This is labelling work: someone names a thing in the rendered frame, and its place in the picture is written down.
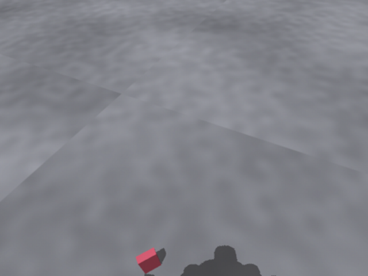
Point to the carton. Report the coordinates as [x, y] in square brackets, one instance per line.
[148, 260]

